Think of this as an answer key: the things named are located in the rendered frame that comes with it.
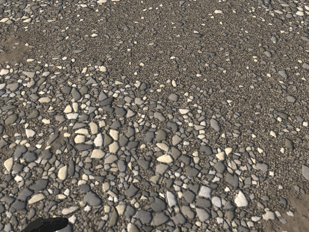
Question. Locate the left robot hand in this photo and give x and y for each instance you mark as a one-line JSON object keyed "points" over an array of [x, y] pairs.
{"points": [[51, 224]]}

